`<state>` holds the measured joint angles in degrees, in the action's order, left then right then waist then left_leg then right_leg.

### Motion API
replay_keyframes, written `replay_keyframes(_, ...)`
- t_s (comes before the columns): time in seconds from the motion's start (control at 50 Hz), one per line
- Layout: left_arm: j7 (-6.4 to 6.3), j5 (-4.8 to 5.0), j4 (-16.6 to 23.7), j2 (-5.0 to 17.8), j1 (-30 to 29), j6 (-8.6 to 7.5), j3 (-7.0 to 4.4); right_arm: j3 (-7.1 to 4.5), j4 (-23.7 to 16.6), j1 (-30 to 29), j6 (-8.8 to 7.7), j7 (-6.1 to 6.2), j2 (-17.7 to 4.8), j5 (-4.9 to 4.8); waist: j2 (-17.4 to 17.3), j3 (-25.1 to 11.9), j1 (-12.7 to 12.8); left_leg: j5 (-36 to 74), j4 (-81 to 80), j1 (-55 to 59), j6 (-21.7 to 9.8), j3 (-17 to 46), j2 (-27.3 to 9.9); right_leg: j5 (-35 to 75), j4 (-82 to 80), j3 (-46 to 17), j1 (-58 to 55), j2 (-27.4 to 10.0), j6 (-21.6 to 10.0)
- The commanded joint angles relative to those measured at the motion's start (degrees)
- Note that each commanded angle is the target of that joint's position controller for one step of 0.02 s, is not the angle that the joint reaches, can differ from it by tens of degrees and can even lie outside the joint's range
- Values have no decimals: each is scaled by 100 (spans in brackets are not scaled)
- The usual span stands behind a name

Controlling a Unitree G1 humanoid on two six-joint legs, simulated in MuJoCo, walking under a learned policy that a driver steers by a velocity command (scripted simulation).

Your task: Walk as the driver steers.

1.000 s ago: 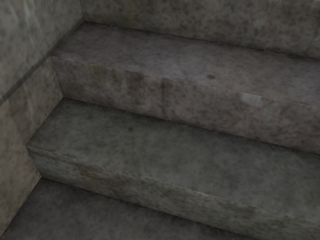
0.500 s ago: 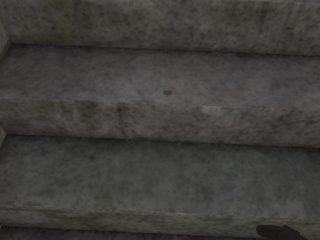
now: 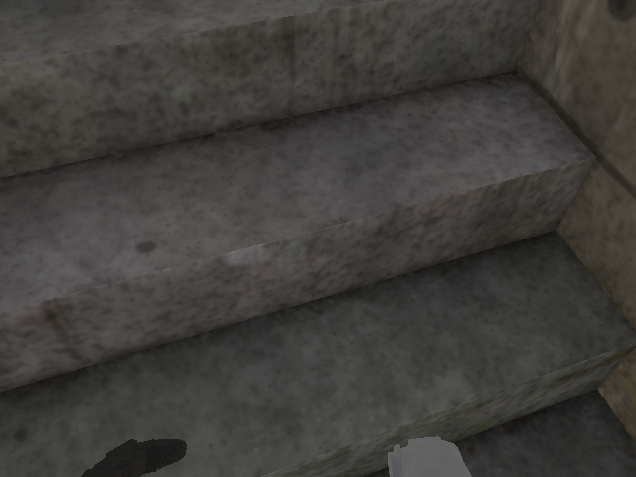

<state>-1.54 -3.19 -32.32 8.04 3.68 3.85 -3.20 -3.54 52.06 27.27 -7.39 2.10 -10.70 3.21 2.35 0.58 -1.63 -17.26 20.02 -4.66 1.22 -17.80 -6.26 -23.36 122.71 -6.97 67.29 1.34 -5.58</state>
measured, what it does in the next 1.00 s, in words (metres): climbs, turning left: right foot 0.19 m higher, then left foot 0.19 m higher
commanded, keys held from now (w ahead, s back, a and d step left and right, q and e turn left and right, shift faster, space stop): w+e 0.02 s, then w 0.10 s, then w+q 0.32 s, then q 0.56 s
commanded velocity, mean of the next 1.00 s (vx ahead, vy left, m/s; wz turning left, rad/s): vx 0.31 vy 0.00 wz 0.24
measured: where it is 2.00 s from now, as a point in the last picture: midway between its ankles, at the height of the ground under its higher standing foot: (389, 307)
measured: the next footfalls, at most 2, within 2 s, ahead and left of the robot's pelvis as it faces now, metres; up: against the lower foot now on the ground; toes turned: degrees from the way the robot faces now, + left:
right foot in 0.18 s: +0.30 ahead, -0.21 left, +0.19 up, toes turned -8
left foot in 0.72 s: +0.51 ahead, -0.04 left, +0.38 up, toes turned +15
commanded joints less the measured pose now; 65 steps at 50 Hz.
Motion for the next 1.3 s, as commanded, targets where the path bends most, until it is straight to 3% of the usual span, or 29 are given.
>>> replay_keyframes(0.02, -90, 42, 1000, -124, -1613, -81, 117, -145, 92, 400, -187, -81, -713, 9, -754, 696, -105, -1412, -1765, 1283, -994, 1471, -1906, -732, 579, -164, 2523, -188, -241)
replay_keyframes(0.06, -8, 127, 1204, -148, -1972, -119, 190, -129, 250, 385, -140, -68, -687, -7, -549, 883, -86, -1098, -2100, 979, -910, 968, -1585, -760, -629, 202, 2195, -377, -234)
replay_keyframes(0.12, 263, 110, 1353, -185, -1794, -6, 304, -73, 319, -67, 60, -53, -651, -331, -646, 551, 101, 952, -2988, -81, -1271, 177, -916, -234, -3876, 1600, -729, -700, -309)
replay_keyframes(0.14, 287, 231, 1247, -452, -1527, 24, 370, -152, 157, -196, 67, -48, -1005, -434, -880, 233, 64, 2945, -3062, -384, -1454, 417, -1035, -561, -4831, 2065, -2292, -595, -409)
replay_keyframes(0.16, 223, 253, 734, -230, -823, 72, 211, -166, 208, 182, 58, -47, -1070, -436, -831, -482, 81, 6435, -1886, -7, -1569, 414, -1072, -1154, -4878, 2636, -3456, 101, -361)
replay_keyframes(0.18, 155, 326, 347, -134, 767, 7, 99, -166, 196, 294, -43, -110, -1565, -497, -1401, -1513, 709, 10202, -404, 253, -1446, 655, -1521, -520, -5055, 2325, -5092, 599, -463)
replay_keyframes(0.2, 77, 409, 192, 372, 1924, -144, -125, -333, -4, -126, -251, -276, -2097, -695, -1986, -2267, 1589, 9733, 1455, -215, -1090, 897, -1017, -14, -6173, 858, -6253, 456, -534)
replay_keyframes(0.22, -35, 159, -64, 1142, 2314, -213, -326, -252, -508, -413, -345, -536, -1612, -788, -345, -2776, 1624, 5668, 3814, -2493, -553, 1514, -65, -993, -8054, -2262, -7791, -947, -807)
replay_keyframes(0.24, -125, 176, -181, 1986, 2103, -204, -597, -240, -741, -969, -335, -691, -995, -580, 1104, -3326, 1582, 985, 6819, -2814, -410, 2827, 1097, -1987, -10329, -4296, -7172, -1765, -365)
replay_keyframes(0.26, -45, 41, -169, 1894, 1425, -328, -544, -135, -895, -818, -226, -556, -123, -427, 868, -2920, 1093, 1105, 9031, -3548, -315, 4060, 1266, -1937, -10437, -4176, -6568, -2130, -125)
replay_keyframes(0.32, 132, 182, -1162, 409, 617, -705, -127, 28, -1432, -1173, -55, -381, 360, -57, 173, -562, -41, 2048, 9539, -4669, -720, 2659, 555, -630, -9328, -1566, -4684, -1503, -187)
replay_keyframes(0.38, 168, 60, -1837, -157, 1309, -965, 36, 272, -1477, -1289, 141, -285, 792, -268, -22, -126, -146, 1401, 10327, -5630, -832, 2773, 715, 1186, -9844, -465, -4709, -1642, -287)
replay_keyframes(0.44, 131, 0, -2264, -76, 1843, -1155, 97, 301, -1571, -2095, 327, -145, 895, -385, -156, 259, 61, 1143, 11237, -6705, -894, 2486, 972, 1400, -10506, 228, -4792, -1928, -290)
replay_keyframes(0.52, 238, 59, -2472, 183, 1872, -1312, 141, 400, -2025, -2916, 505, 107, 894, -292, -403, 479, -185, 543, 11128, -7434, -1025, 2290, 969, 2044, -11009, 1318, -4952, -1705, 280)
replay_keyframes(0.56, 132, 104, -2534, 226, 2042, -1263, 184, 444, -2235, -3547, 635, 39, 785, -252, -281, 454, -2, 1008, 9643, -6860, -934, 1538, 953, 2561, -11232, 1875, -4784, -1234, 308)
replay_keyframes(0.6, -154, 226, -2567, 845, 2543, -1176, 64, 471, -2387, -3809, 772, -46, 744, -295, 97, 85, 202, 172, 8664, -6148, -928, 650, 613, 3710, -12213, 2007, -5553, -1517, -160)
replay_keyframes(0.66, -393, 429, -2264, 1057, 2502, -1071, 63, 545, -1997, -3104, 755, -83, 934, -320, 308, -518, 4, -643, 6744, -4358, -1121, 62, 769, 9078, -11143, 2714, -6596, -1454, -181)
replay_keyframes(0.7, -274, 521, -1750, 1645, 1972, -1155, -81, 383, -1637, -1486, 817, 40, 403, -166, 1093, -1625, -577, -1402, 5668, -2418, -1259, 477, 1145, 11896, -9279, 2389, -6867, -1948, -446)
replay_keyframes(0.74, 17, 569, -1264, 1730, 1659, -1123, -205, 46, -1759, -1140, 805, 17, -286, -98, 1073, -2047, -841, -1667, 2948, -1025, -1441, 2226, 1226, 9001, -6333, 1929, -6080, -1678, -183)
replay_keyframes(0.76, 251, 414, -465, 1005, 896, -1081, -89, -226, -1668, -1454, 902, 24, -1019, -192, -1117, -1790, -667, -831, 1232, -266, -2278, 5645, -169, 1682, -3527, 1477, -2909, -46, 436)
replay_keyframes(0.78, 334, -8, -215, 666, 834, -1003, -51, -358, -2072, -2192, 1056, 96, -1085, -145, -636, -2114, -391, -1402, 37, -901, -2277, 7388, -609, 1272, -1288, -65, -2414, 76, 475)
replay_keyframes(0.82, 148, -106, 169, 143, 789, -761, 37, -201, -1724, -2784, 932, 87, -421, -171, 139, -328, 372, -2330, 592, -2839, -1554, 5982, -378, 2348, -654, 11, -1818, -167, 406)
replay_keyframes(0.86, -55, -38, 210, 5, 1193, -712, 137, -81, -1209, -2421, 713, 9, -63, -207, 291, 403, 654, -1249, 918, -3455, -1187, 4739, 62, 2092, -258, 167, -1338, -166, 295)
replay_keyframes(0.94, -239, -77, 194, 178, 1012, -546, 177, -222, -806, -1567, 331, -171, -508, -179, -54, 87, 607, 2714, 1406, -2301, -750, 3378, 456, 1881, -1321, 301, -853, -315, 440)
replay_keyframes(1.0, -270, 8, 39, 350, 603, -432, 153, -237, -1019, -1299, 369, 29, -601, -180, -441, -621, 226, 4384, 1475, -1003, -604, 3519, 309, 2020, -1339, 678, -553, -260, 572)
replay_keyframes(1.12, -287, -56, 542, -46, -832, -371, 385, -317, -994, -455, 245, 105, -961, -177, -689, -482, -433, 3217, 823, 783, -1292, 4639, -163, 670, 916, 592, 1667, -231, 556)
replay_keyframes(1.16, -279, 0, 703, 131, -1113, -423, 388, -307, -1044, -374, 175, 111, -1035, -193, -652, -318, -528, 3357, 770, 1093, -1550, 4742, -287, 34, 995, 541, 2062, -292, 655)
replay_keyframes(1.24, -280, -135, 1242, -1, -1791, -266, 478, -332, -932, -290, 89, 101, -1192, -187, -622, -319, -444, 3232, 535, 1044, -1656, 4880, -297, -176, 464, 371, 2084, -372, 658)
replay_keyframes(1.3, -186, 7, 1567, -16, -2006, -185, 553, -407, -943, -695, 349, 185, -1367, -205, -1230, -395, -295, 3357, -82, 475, -1575, 4456, -54, -365, -744, 730, 1196, -403, 650)
Keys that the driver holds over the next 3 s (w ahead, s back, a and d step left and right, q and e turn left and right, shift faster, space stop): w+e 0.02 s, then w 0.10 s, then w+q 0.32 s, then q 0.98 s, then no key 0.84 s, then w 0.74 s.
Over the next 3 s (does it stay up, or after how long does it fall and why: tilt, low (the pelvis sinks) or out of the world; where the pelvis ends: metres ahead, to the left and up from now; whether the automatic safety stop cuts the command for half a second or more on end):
stays up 0.65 0.04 0.46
